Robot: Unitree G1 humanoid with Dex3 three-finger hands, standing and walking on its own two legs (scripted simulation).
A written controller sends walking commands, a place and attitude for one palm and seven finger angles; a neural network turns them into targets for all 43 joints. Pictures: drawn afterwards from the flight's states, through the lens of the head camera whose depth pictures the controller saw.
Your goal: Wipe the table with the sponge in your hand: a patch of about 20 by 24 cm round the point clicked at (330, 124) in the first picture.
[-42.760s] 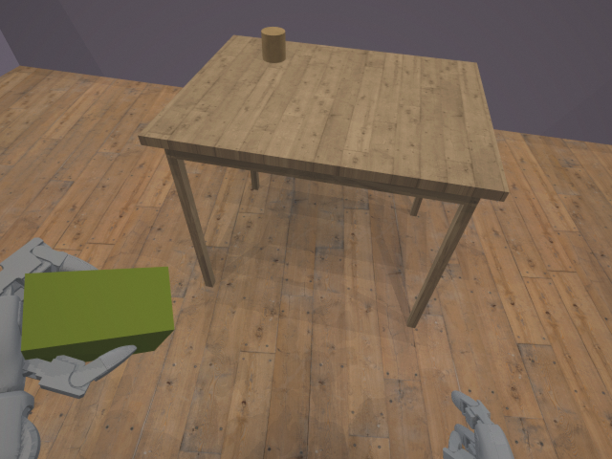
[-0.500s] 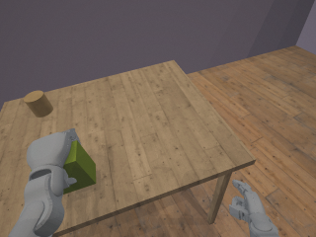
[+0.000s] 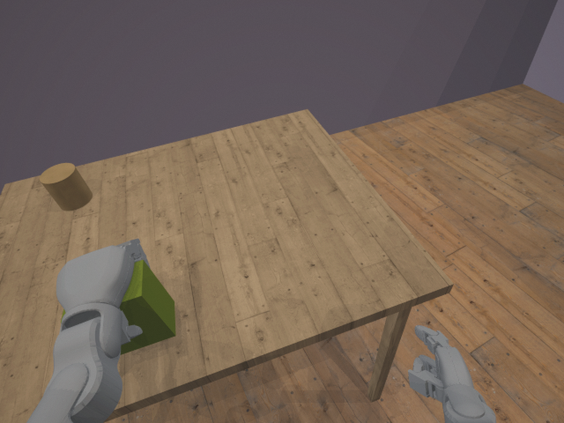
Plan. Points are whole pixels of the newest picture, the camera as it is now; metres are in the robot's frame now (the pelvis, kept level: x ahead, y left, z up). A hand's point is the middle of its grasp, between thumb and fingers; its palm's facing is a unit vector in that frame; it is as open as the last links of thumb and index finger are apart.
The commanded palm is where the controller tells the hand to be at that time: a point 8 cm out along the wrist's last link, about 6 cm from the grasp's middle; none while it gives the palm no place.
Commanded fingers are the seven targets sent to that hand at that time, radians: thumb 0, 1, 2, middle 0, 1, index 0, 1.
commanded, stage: move the sponge above the wiping area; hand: left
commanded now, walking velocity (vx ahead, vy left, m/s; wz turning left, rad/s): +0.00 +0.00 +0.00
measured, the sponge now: (131, 316) +0.23 +0.28 +0.03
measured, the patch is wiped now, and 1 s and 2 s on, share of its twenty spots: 0.00 0.00 0.00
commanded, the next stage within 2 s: lower the sponge onto the table in 0.98 s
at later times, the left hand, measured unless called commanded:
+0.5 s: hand (133, 298) +0.24 +0.27 +0.06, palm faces +0.03 -0.12 -0.99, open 10.0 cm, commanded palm +0.21 +0.27 +0.13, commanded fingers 0.00 0.10 1.30 -1.20 -1.60 -1.20 -1.60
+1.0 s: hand (120, 304) +0.23 +0.28 +0.07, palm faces +0.04 -0.13 -0.99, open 10.0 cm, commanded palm +0.20 +0.27 +0.13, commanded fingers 0.00 0.10 1.30 -1.20 -1.60 -1.20 -1.60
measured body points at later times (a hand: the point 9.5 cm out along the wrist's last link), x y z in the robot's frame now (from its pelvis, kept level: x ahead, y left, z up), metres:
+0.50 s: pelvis +0.00 +0.00 +0.00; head -0.01 -0.04 +0.45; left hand +0.24 +0.27 +0.12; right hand +0.25 -0.19 -0.09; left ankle -0.02 +0.09 -0.74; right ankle +0.02 -0.07 -0.74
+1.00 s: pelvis +0.01 +0.01 +0.00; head -0.01 -0.03 +0.45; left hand +0.22 +0.28 +0.12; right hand +0.26 -0.19 -0.08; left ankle -0.02 +0.09 -0.74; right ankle +0.02 -0.07 -0.74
